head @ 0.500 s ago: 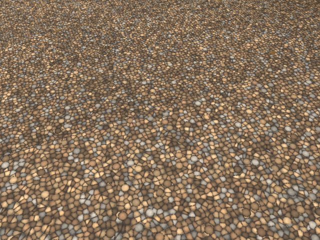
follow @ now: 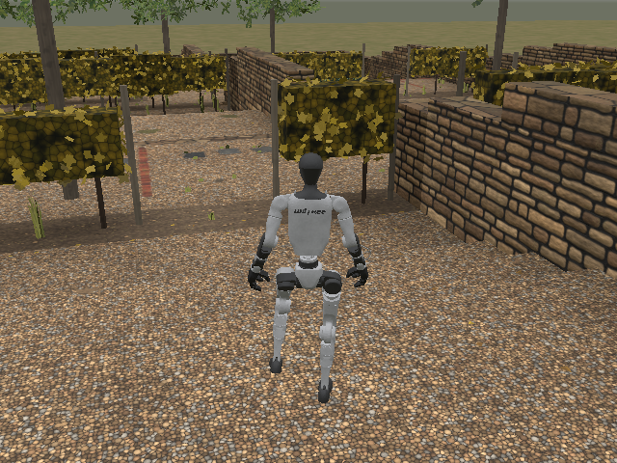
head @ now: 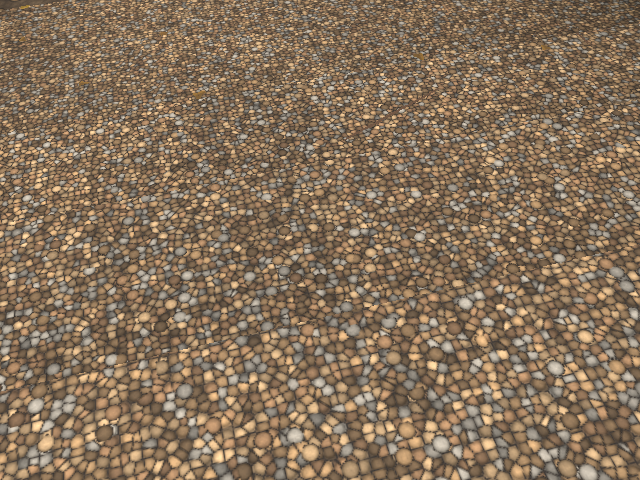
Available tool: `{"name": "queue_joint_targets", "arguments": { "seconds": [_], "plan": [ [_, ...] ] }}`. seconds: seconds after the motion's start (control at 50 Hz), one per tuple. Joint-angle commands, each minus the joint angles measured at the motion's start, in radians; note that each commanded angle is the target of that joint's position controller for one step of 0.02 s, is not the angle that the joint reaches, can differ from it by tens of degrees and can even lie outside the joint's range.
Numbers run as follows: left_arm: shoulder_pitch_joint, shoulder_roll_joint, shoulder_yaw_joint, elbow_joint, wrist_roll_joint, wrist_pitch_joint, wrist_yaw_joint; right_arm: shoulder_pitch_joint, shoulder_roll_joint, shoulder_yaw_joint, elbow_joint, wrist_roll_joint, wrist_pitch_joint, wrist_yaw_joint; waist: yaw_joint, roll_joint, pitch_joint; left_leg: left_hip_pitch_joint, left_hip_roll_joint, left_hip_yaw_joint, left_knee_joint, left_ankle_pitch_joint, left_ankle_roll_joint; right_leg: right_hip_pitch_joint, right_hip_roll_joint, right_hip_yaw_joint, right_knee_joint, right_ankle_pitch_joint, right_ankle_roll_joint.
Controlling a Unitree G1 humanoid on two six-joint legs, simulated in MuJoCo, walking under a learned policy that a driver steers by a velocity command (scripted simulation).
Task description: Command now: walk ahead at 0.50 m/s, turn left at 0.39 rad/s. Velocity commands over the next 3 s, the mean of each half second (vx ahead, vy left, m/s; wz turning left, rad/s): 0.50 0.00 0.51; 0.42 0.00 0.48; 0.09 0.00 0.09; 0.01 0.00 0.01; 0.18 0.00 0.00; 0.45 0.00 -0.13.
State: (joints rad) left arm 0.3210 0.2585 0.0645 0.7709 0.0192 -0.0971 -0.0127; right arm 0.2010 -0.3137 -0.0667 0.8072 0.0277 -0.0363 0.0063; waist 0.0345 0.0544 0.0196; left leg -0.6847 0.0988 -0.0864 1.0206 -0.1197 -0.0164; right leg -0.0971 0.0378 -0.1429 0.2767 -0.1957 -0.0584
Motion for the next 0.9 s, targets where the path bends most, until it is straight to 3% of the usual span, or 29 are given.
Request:
{"name": "queue_joint_targets", "arguments": {
  "seconds": [0.02,0.12,0.18,0.2,0.22,0.24,0.26,0.28,0.3,0.32,0.34,0.36,0.38,0.4,0.44,0.48,0.52,0.58,0.64,0.68,0.7,0.72,0.74,0.76,0.78,0.8,0.82,0.84,0.9],
  "plan": [
    [-0.077,0.13,0.031,-0.058,-0.001,-0.021,0.014,-0.006,-0.018,-0.002,-0.053,-0.005,-0.008,0.013,-0.028,-0.108,0.024,-0.006,0.017,-0.016,-0.144,0.168,0.0,-0.02,-0.264,0.075,-0.156,0.277,-0.117],
    [0.0,0.168,0.045,-0.008,-0.019,0.002,0.026,-0.172,0.004,0.014,-0.126,-0.009,-0.011,0.043,0.038,-0.078,0.082,-0.039,0.002,0.069,-0.336,0.191,0.036,0.108,-0.305,-0.002,-0.135,0.318,-0.1],
    [0.015,0.191,0.053,0.012,-0.033,0.029,0.031,-0.208,-0.006,0.011,-0.171,-0.008,-0.011,0.062,0.03,-0.096,0.074,-0.026,-0.032,0.127,-0.386,0.067,0.076,0.204,-0.329,-0.035,-0.043,0.519,-0.081],
    [0.107,0.06,-0.013,0.062,0.146,-0.014,-0.021,-0.086,0.007,0.033,-0.127,-0.136,-0.018,0.071,-0.031,-0.131,0.001,0.064,-0.042,0.06,-0.393,0.076,0.108,0.244,-0.398,0.006,-0.071,0.647,-0.139],
    [0.063,0.115,0.01,0.064,0.128,-0.031,-0.033,-0.059,-0.029,0.01,-0.131,-0.131,-0.019,0.07,-0.06,-0.153,0.023,0.067,-0.073,0.065,-0.388,-0.013,0.121,0.302,-0.386,-0.033,-0.015,0.763,-0.133],
    [0.02,0.184,0.027,0.056,0.102,-0.036,-0.032,-0.062,-0.074,-0.003,-0.134,-0.109,-0.028,0.066,-0.085,-0.126,-0.013,0.151,-0.131,0.129,-0.423,-0.044,0.142,0.302,-0.339,-0.089,0.073,0.866,-0.109],
    [0.02,0.223,0.032,0.063,0.089,-0.031,-0.033,-0.009,-0.106,-0.018,-0.124,-0.085,-0.045,0.057,-0.12,-0.084,-0.061,0.321,-0.197,0.183,-0.492,0.039,0.177,0.245,-0.294,-0.13,0.222,0.946,-0.088],
    [0.092,0.208,0.017,0.088,0.122,-0.027,-0.04,0.129,-0.135,-0.035,-0.083,-0.079,-0.052,0.039,-0.14,-0.074,-0.164,0.649,-0.204,0.125,-0.4,0.154,0.233,0.035,-0.263,-0.129,0.443,0.858,-0.051],
    [0.188,0.092,-0.034,0.045,0.145,-0.032,-0.059,0.361,-0.178,-0.046,-0.037,-0.058,-0.046,0.012,-0.167,0.107,-0.439,1.217,0.001,-0.279,-0.396,0.129,0.439,-0.385,-0.146,-0.082,0.769,0.349,0.054],
    [0.079,0.099,-0.034,0.058,0.1,-0.028,-0.092,0.478,-0.165,-0.032,0.021,-0.084,-0.041,0.012,-0.256,0.023,-0.427,1.296,0.14,-0.626,-0.601,0.167,0.472,-0.59,0.021,0.087,0.992,-0.335,0.076],
    [-0.119,0.067,-0.042,-0.016,0.051,-0.031,-0.087,0.475,-0.19,-0.054,0.063,-0.094,-0.068,0.011,-0.282,0.001,-0.181,1.172,0.134,-0.538,-0.652,0.106,0.365,-0.793,-0.016,0.233,1.083,-0.309,0.05],
    [-0.189,0.103,-0.039,-0.041,0.052,-0.04,-0.061,0.376,-0.164,-0.05,0.056,-0.072,-0.083,0.015,-0.248,0.017,-0.05,0.966,0.118,-0.451,-0.663,0.095,0.35,-0.816,-0.078,0.264,1.095,-0.267,0.05],
    [-0.147,0.127,-0.034,-0.049,0.083,-0.036,-0.032,0.288,-0.078,-0.014,0.053,-0.064,-0.093,0.024,-0.164,0.006,-0.078,0.814,0.1,-0.396,-0.681,0.137,0.352,-0.71,-0.106,0.277,1.026,-0.218,0.037],
    [-0.122,0.1,-0.044,-0.048,0.093,-0.03,-0.014,0.2,-0.027,0.007,0.041,-0.062,-0.098,0.032,-0.096,0.001,-0.047,0.644,0.086,-0.34,-0.711,0.182,0.347,-0.613,-0.136,0.264,0.972,-0.177,0.036],
    [-0.084,0.062,-0.058,-0.051,0.087,-0.003,0.005,0.078,0.002,0.028,-0.006,-0.068,-0.097,0.042,-0.009,-0.006,-0.038,0.408,0.054,-0.302,-0.802,0.113,0.342,-0.46,-0.148,0.243,0.875,-0.177,0.052],
    [-0.086,0.06,-0.067,-0.053,0.065,0.017,0.006,0.023,-0.053,0.019,-0.042,-0.082,-0.106,0.051,-0.003,-0.019,-0.015,0.249,-0.004,-0.221,-0.84,0.011,0.31,-0.378,-0.138,0.185,0.722,-0.076,0.08],
    [-0.168,0.019,-0.091,-0.08,0.054,0.034,-0.004,0.06,-0.095,0.006,-0.038,-0.089,-0.107,0.07,-0.034,-0.02,0.01,0.151,-0.055,-0.17,-0.84,0.022,0.283,-0.275,-0.109,0.128,0.524,0.021,0.102],
    [-0.269,0.043,-0.098,-0.105,0.044,0.035,-0.015,0.189,-0.126,-0.014,-0.017,-0.09,-0.1,0.096,-0.1,-0.005,0.009,0.279,-0.004,-0.255,-0.771,0.037,0.293,-0.299,-0.086,0.139,0.362,0.154,0.107],
    [-0.32,0.093,-0.088,-0.11,0.034,0.011,0.001,0.188,-0.122,-0.02,-0.022,-0.089,-0.085,0.094,-0.095,-0.004,-0.005,0.447,0.051,-0.343,-0.686,0.103,0.27,-0.318,-0.073,0.159,0.25,0.157,0.074],
    [-0.23,0.151,-0.063,-0.082,0.01,-0.012,0.016,0.175,-0.108,-0.016,-0.02,-0.098,-0.082,0.087,-0.032,-0.011,-0.052,0.431,-0.006,-0.33,-0.564,0.238,0.198,-0.125,-0.067,0.132,0.221,0.196,0.005],
    [-0.03,0.185,-0.044,-0.028,0.005,-0.03,0.023,0.15,-0.059,0.0,-0.029,-0.111,-0.092,0.087,0.05,-0.069,-0.161,0.321,-0.093,-0.275,-0.356,0.252,0.132,0.137,-0.138,0.2,0.257,0.247,-0.089],
    [0.178,0.249,-0.032,0.011,0.013,-0.036,0.022,0.299,0.087,0.037,-0.051,-0.129,-0.112,0.078,0.034,-0.332,-0.437,0.115,-0.284,-0.132,-0.039,-0.222,0.036,0.547,-0.418,0.593,0.2,0.489,-0.379],
    [0.204,0.209,-0.046,0.029,0.029,-0.017,0.009,0.255,0.046,0.029,-0.057,-0.11,-0.109,0.086,0.07,-0.303,-0.383,-0.163,-0.258,-0.109,0.2,-0.469,0.024,0.594,-0.515,0.881,0.05,0.119,-0.395],
    [0.107,0.168,-0.043,0.018,0.024,-0.02,0.008,0.131,-0.02,0.01,-0.054,-0.104,-0.098,0.074,0.068,-0.162,-0.114,-0.283,-0.165,-0.088,0.309,-0.358,0.042,0.359,-0.468,0.765,-0.004,-0.194,-0.269],
    [0.012,0.092,-0.066,0.0,0.019,-0.016,0.008,0.114,-0.026,0.009,-0.031,-0.099,-0.088,0.048,0.034,-0.14,-0.045,-0.238,-0.099,-0.051,0.301,-0.242,0.056,0.175,-0.413,0.621,-0.05,-0.297,-0.205],
    [-0.041,0.025,-0.088,-0.011,0.013,-0.014,0.014,0.127,-0.022,0.008,-0.018,-0.106,-0.081,0.033,-0.006,-0.141,-0.068,-0.127,-0.054,-0.048,0.224,-0.169,0.056,0.084,-0.374,0.515,-0.089,-0.099,-0.193],
    [-0.061,0.007,-0.092,-0.007,0.014,-0.015,0.024,0.089,0.008,0.019,-0.028,-0.119,-0.079,0.034,-0.029,-0.13,-0.067,-0.045,-0.03,-0.03,0.194,-0.168,0.046,0.026,-0.347,0.428,-0.106,0.165,-0.198],
    [-0.092,0.016,-0.085,-0.014,0.017,-0.019,0.034,0.053,0.029,0.025,-0.045,-0.12,-0.078,0.041,-0.048,-0.125,-0.09,0.001,-0.023,-0.002,0.165,-0.226,0.021,0.013,-0.33,0.353,-0.102,0.401,-0.203],
    [-0.114,0.103,-0.045,-0.012,0.018,-0.039,0.039,0.02,0.044,0.035,-0.046,-0.08,-0.078,0.078,-0.06,-0.101,-0.113,0.101,-0.015,0.086,-0.106,-0.154,-0.058,-0.036,-0.236,0.132,-0.059,0.71,-0.168]
  ]
}}
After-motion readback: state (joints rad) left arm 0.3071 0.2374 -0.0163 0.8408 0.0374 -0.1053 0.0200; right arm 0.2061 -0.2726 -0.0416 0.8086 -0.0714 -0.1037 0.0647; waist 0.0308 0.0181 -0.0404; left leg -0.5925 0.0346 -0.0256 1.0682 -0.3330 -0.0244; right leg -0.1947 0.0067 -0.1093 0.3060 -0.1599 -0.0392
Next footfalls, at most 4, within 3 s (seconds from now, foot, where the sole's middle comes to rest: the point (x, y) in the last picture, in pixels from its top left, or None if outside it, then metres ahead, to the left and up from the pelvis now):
0.26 left None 0.31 0.16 -0.78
0.70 right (345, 428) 0.61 0.03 -0.78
1.06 left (215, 415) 0.63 0.31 -0.78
2.98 right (272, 285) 1.12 0.24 -0.97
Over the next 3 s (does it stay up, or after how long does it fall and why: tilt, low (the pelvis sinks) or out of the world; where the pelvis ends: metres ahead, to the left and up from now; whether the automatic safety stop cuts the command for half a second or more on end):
stays up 0.94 0.29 -0.16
